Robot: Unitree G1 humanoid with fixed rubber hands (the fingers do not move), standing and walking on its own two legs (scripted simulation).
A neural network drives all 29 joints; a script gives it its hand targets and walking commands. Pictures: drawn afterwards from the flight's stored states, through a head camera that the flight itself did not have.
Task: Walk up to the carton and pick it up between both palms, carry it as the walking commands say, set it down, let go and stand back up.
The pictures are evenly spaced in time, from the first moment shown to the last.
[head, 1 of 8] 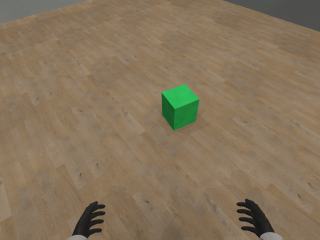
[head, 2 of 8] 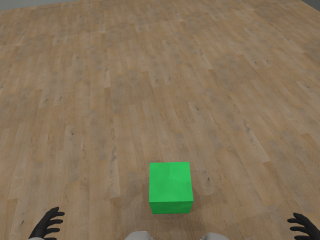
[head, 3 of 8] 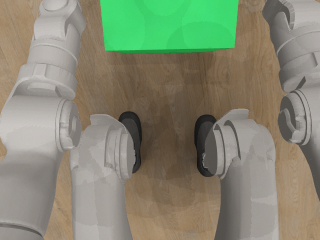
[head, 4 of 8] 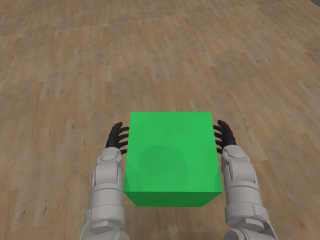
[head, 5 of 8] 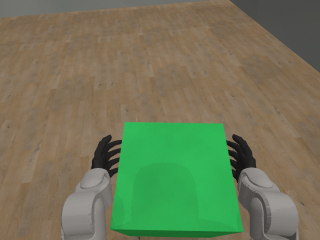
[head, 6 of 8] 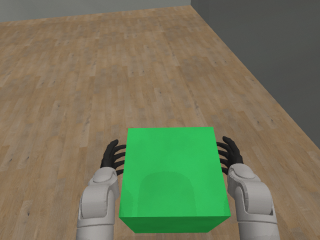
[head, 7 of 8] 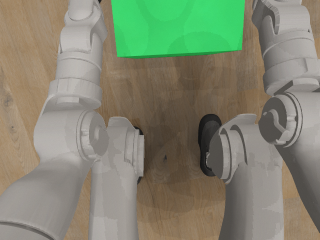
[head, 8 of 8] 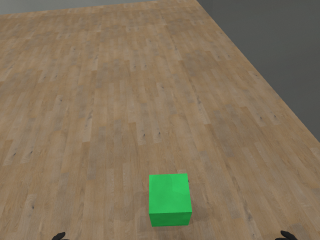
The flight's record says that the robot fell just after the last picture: no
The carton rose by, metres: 0.67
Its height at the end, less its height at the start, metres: +0.00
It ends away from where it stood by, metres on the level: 1.34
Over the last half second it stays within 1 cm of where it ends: yes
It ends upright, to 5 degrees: yes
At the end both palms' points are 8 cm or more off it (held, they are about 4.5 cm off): yes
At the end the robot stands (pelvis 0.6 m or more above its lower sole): yes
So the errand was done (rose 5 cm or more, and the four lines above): yes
